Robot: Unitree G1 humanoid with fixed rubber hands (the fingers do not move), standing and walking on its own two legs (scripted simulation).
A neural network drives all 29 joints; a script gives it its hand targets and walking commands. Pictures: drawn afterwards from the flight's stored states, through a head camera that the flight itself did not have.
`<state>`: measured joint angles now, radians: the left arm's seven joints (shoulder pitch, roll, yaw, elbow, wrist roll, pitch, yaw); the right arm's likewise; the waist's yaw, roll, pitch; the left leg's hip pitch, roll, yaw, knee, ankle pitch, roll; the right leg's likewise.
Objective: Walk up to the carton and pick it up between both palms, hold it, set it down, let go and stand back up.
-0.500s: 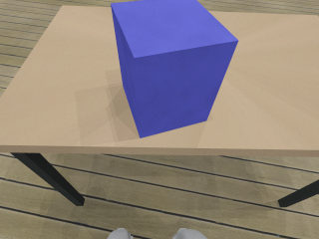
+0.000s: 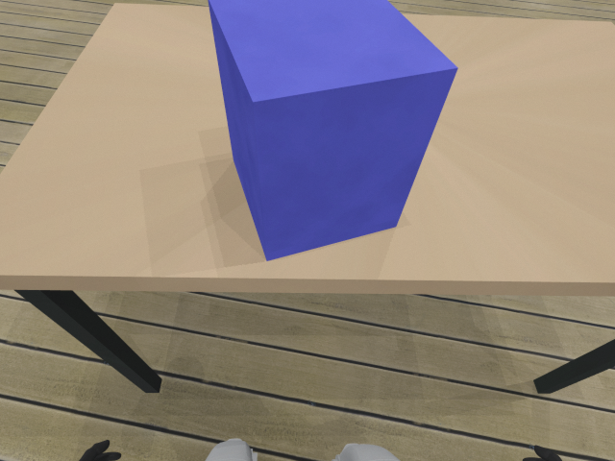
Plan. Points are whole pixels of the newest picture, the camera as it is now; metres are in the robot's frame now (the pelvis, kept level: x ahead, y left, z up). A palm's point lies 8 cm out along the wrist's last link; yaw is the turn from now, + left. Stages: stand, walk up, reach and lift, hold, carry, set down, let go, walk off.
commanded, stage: walk up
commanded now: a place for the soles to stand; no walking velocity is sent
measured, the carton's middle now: (314, 127) +0.50 +0.00 +0.15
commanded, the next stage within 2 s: none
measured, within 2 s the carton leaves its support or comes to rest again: neither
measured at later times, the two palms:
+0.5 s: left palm out of the picture +0.06 +0.31 -0.11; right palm out of the picture +0.05 -0.31 -0.08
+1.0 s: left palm out of the picture +0.05 +0.31 -0.09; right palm out of the picture +0.05 -0.31 -0.06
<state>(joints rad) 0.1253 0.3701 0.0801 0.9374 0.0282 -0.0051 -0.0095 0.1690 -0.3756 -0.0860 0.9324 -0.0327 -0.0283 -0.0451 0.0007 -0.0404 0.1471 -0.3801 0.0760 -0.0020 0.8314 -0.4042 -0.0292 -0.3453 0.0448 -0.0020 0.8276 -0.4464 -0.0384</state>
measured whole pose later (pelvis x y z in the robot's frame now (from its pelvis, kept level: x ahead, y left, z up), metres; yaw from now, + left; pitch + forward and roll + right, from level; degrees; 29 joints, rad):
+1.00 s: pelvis -0.04 +0.01 +0.03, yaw +0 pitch +0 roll -1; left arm 0.11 0.37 0.08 1.05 0.03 -0.01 -0.01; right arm 0.15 -0.38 -0.05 0.97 -0.03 -0.04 -0.01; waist 0.00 -0.03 0.02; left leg -0.30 0.06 0.00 0.54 -0.23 -0.03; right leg -0.27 0.03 0.00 0.53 -0.25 -0.02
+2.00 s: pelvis -0.01 +0.00 +0.04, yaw +0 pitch +0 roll +0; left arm 0.11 0.37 0.08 1.10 0.03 -0.04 -0.01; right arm 0.15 -0.38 -0.04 1.01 -0.03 -0.01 0.01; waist 0.00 -0.01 0.00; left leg -0.21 0.06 0.00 0.44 -0.23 -0.04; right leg -0.18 0.03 0.00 0.42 -0.24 -0.02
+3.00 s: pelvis -0.03 +0.00 +0.05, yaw +0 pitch -3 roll +0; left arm 0.34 0.30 0.04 0.00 -0.02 0.44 0.11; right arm 0.22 -0.37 -0.13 0.42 0.10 0.09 0.22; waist 0.00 -0.02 0.01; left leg -0.14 0.06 0.00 0.33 -0.14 -0.05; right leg -0.12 0.03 0.00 0.34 -0.17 -0.02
